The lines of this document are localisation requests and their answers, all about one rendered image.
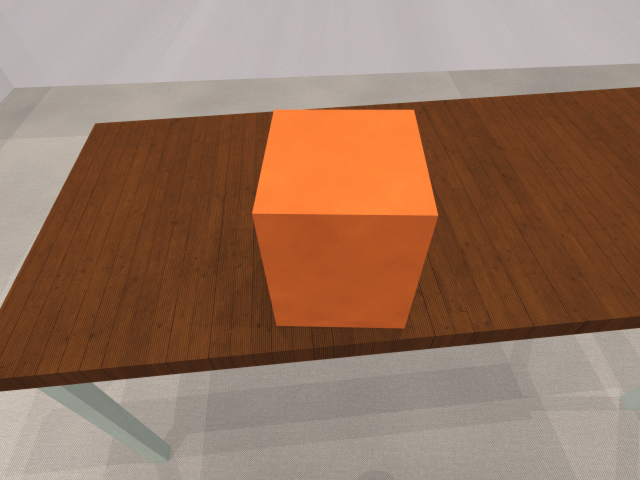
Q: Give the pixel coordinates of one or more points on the table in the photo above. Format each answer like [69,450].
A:
[148,263]

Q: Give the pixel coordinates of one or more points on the carton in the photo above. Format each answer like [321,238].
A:
[344,215]

